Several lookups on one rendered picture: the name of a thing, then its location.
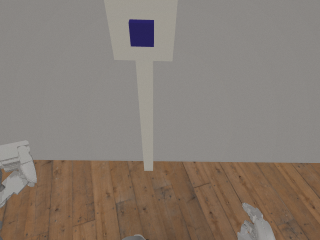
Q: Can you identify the button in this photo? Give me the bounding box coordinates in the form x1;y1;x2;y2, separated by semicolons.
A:
128;19;154;47

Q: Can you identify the right robot hand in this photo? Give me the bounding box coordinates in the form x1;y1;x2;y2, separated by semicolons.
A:
237;202;276;240

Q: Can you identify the left robot hand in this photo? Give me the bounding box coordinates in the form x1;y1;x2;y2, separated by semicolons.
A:
0;140;37;208

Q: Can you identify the panel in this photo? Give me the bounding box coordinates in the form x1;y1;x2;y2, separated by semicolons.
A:
104;0;178;171

